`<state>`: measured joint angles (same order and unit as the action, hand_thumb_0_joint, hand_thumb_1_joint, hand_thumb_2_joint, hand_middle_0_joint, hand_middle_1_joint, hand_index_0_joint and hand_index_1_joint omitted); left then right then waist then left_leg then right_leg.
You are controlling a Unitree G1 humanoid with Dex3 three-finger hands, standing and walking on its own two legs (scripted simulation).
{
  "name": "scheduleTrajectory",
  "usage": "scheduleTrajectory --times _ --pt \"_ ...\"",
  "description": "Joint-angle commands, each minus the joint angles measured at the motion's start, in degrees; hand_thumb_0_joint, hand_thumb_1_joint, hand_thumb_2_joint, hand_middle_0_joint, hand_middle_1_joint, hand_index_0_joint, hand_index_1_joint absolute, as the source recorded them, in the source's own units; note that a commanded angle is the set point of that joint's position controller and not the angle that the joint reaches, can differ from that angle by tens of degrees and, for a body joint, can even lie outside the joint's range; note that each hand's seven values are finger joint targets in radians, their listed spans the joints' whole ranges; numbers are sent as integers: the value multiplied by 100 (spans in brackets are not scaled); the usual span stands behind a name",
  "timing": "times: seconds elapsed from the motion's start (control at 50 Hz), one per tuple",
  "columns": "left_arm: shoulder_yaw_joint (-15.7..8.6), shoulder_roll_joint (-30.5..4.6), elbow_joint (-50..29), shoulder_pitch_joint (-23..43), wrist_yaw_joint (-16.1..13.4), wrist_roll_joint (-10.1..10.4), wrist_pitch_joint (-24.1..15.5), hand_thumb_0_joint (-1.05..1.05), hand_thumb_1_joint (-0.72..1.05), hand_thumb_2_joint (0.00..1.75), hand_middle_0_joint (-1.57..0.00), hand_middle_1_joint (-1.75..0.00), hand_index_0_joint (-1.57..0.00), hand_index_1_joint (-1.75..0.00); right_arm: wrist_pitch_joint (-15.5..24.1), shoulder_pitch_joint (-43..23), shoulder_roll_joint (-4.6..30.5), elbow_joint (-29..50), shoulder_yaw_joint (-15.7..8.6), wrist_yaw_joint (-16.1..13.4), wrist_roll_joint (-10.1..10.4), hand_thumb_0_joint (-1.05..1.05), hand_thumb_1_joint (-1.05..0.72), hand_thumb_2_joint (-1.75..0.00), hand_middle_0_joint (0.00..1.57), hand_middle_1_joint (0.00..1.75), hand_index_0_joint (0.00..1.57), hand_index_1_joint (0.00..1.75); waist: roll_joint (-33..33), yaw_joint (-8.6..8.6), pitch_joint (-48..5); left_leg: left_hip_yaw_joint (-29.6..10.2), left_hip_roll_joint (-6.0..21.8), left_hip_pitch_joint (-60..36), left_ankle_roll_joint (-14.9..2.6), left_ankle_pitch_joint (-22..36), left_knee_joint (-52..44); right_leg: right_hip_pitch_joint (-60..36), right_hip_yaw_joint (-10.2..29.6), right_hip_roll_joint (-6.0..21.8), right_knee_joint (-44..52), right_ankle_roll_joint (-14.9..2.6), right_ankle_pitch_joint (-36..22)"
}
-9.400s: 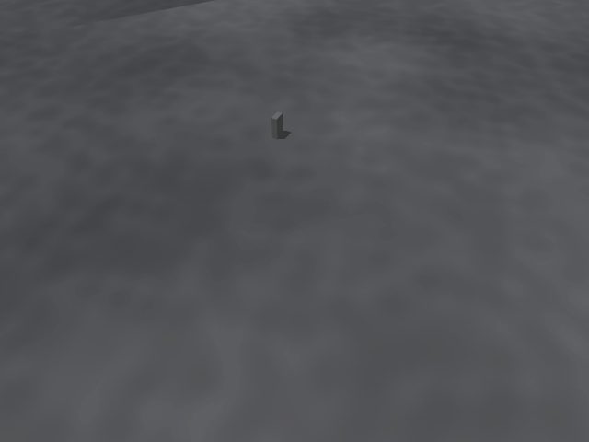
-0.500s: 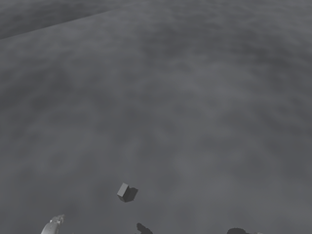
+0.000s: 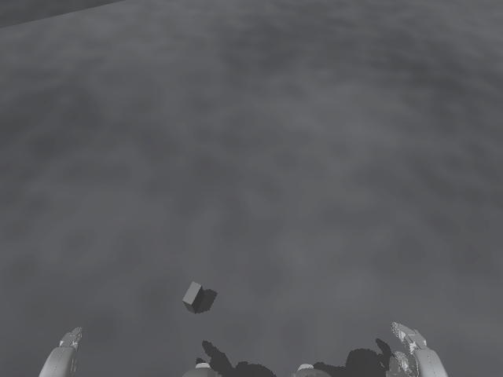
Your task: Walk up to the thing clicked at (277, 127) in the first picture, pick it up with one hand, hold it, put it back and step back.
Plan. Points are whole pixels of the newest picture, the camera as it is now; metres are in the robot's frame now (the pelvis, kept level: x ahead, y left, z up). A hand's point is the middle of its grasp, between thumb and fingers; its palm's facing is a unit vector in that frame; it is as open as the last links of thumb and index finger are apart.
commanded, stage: go down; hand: left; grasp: from the side
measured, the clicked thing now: (194, 298) +0.41 +0.19 -0.65
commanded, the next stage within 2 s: none
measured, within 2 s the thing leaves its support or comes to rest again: neither
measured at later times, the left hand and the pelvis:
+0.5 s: hand (92, 367) +0.17 +0.29 -0.18, palm faces +0.12 -0.95 -0.29, open 17.4 cm; pelvis -0.02 +0.00 -0.07, yaw +0 degrees
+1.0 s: hand (98, 314) +0.28 +0.34 -0.27, palm faces +0.13 -0.98 -0.18, open 17.2 cm; pelvis -0.07 -0.01 -0.22, yaw -2 degrees
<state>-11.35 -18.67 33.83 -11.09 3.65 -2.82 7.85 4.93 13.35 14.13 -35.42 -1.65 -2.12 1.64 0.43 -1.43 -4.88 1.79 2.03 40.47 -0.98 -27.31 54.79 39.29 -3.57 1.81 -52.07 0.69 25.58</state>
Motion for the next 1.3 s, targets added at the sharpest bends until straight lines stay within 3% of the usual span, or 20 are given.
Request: scheduleTrajectory --times 0.0,0.18,0.22,0.3,0.38,0.48,0.54,0.64,0.66,0.68,0.74,0.76,0.82,0.88,0.94,0.96,1.04,1.12,1.14,1.28 --pt "-448 -1225 -1332 -253 -96 18 43 0 -61 0 -8 -6 -9 -5 358 34 951 870 -312 -148 -11 0 -83 -88 20 30 20 30 -560 -5 -1295 -400 -40 -861 127 2207 -664 -351 30 -205 307 -224 -1519" --pt "-428 -1057 -1889 -646 -48 135 354 0 -58 4 -7 -6 -8 -6 581 -25 848 1101 -238 -219 -79 0 -83 -88 20 30 20 30 -633 -76 -1133 -504 -18 -224 118 1549 -308 286 -16 -216 -107 -213 -998" --pt "-512 -1141 -2257 -645 1 170 313 0 -58 4 -7 -5 -7 -5 644 -51 885 1221 -254 -216 -87 0 -84 -88 20 30 20 30 -806 -40 -1414 -662 57 -354 160 1679 -275 427 -51 -223 -316 -227 -966" --pt "-723 -1304 -2277 -457 -32 203 228 0 -56 7 -7 -7 -7 -7 716 -25 814 1252 -214 -262 -89 0 -85 -89 20 30 20 30 -523 -145 -1393 -440 -70 146 53 1520 156 409 30 -196 -375 -206 -1088" --pt "-1018 -1421 -1348 360 154 346 -288 0 -56 7 -6 -7 -6 -7 846 -100 864 1105 -212 -243 -131 0 -88 -90 20 30 20 30 -246 -240 -1173 -402 -90 1163 -8 1038 944 1307 75 -182 -1054 -187 -740" --pt "-1538 -2145 -1237 1167 898 659 -1349 0 -61 4 -7 -8 -8 -8 1039 -29 1088 993 -296 -178 -133 0 -91 -90 20 30 20 30 -785 -57 -2144 -443 -139 1653 14 705 1610 2208 196 -116 -1983 -235 -408" --pt "-1662 -2307 -846 1664 1333 831 -1862 0 -61 6 -8 -12 -8 -12 1048 14 1194 827 -270 -162 -122 0 -90 -90 20 30 20 30 -946 -40 -2558 -590 -107 1858 53 678 1968 2845 180 -106 -2515 -262 -288" --pt "-2074 -2622 189 1946 1719 991 -2312 0 -61 9 -8 -12 -7 -13 913 14 1369 576 -234 -102 -117 0 -87 -89 20 30 20 30 -904 190 -2973 -762 -73 2197 71 916 2531 3638 86 -123 -3174 -316 -273" --pt "-2308 -3008 -16 2302 1775 1016 -2416 0 -61 12 -7 -13 -6 -14 882 39 1406 576 -215 -98 -129 0 -87 -89 20 30 20 30 -1022 237 -3233 -755 -85 2241 71 921 2618 3605 105 -121 -3236 -322 -273" --pt "-2384 -3037 201 2263 1839 1021 -2473 0 -61 14 -6 -13 -5 -14 843 42 1419 552 -242 -91 -121 0 -87 -89 20 30 20 30 -879 257 -3292 -724 -94 2361 44 886 2711 3577 126 -117 -3234 -316 -283" --pt "-2487 -2930 1073 2042 2061 1101 -2582 0 -59 17 -5 -15 -4 -16 793 -23 1430 480 -207 -48 -127 0 -87 -90 20 30 20 30 -437 189 -3320 -656 -123 2955 -31 948 3116 3570 158 -119 -3424 -298 -432" --pt "-2620 -3197 572 2671 2135 1154 -2738 0 -59 17 -5 -16 -4 -17 782 -7 1467 402 -232 -33 -136 0 -88 -90 20 30 20 30 -536 188 -3482 -617 -135 3034 -44 952 3292 3711 184 -128 -3535 -298 -430" --pt "-2790 -3489 969 3040 2316 1204 -2990 0 -58 18 -5 -16 -4 -17 764 13 1453 332 -186 -9 -163 0 -88 -90 20 30 20 30 -266 67 -3631 -472 -157 3757 -138 928 3750 3556 296 -112 -3701 -247 -516" --pt "-2982 -3940 521 4025 2468 1246 -3336 0 -50 19 -4 -15 -3 -16 780 42 1446 224 -141 -30 -213 0 -88 -90 20 30 20 30 -481 -12 -3908 -418 -120 3888 -155 713 4027 3684 442 -108 -3790 -215 -372" --pt "-2906 -3942 951 4363 2645 1247 -3459 0 -46 16 -4 -13 -4 -14 795 55 1525 120 -120 -32 -243 0 -88 -90 20 30 20 30 -806 -133 -3730 -502 -78 3911 -88 286 4075 4416 324 -143 -4041 -279 98" --pt "-2948 -4023 1135 4433 2695 1233 -3477 0 -46 16 -4 -13 -4 -13 784 25 1528 99 -92 -27 -245 0 -88 -90 20 30 20 30 -861 -108 -3619 -566 -58 3947 -63 -70 4040 4691 271 -151 -4118 -295 388" --pt "-3059 -4316 1255 4644 2871 1204 -3493 0 -48 14 -4 -11 -4 -11 709 65 1668 41 -11 -45 -271 0 -89 -90 20 30 20 30 -1426 22 -3810 -765 7 3645 25 -161 3985 5295 50 -167 -4565 -358 439" --pt "-3199 -4520 1497 4744 2933 1252 -3445 0 -48 12 -5 -10 -4 -10 681 34 1696 47 54 -36 -248 0 -90 -90 20 30 20 30 -1248 39 -3588 -800 11 4162 4 -573 4081 5435 -30 -175 -4753 -343 673" --pt "-3380 -4706 1423 4775 2941 1262 -3459 0 -50 11 -4 -9 -4 -9 674 74 1703 13 75 -44 -260 0 -90 -90 20 30 20 30 -1384 74 -3712 -780 9 4112 8 -406 4198 5399 -33 -167 -4840 -342 555" --pt "-3371 -4728 1639 5058 3063 1335 -3490 0 -47 12 -4 -8 -3 -9 672 39 1767 6 119 -31 -277 0 -90 -90 20 30 20 30 -1149 -92 -3567 -771 4 4573 -26 -332 4608 5668 -72 -152 -5159 -340 486"
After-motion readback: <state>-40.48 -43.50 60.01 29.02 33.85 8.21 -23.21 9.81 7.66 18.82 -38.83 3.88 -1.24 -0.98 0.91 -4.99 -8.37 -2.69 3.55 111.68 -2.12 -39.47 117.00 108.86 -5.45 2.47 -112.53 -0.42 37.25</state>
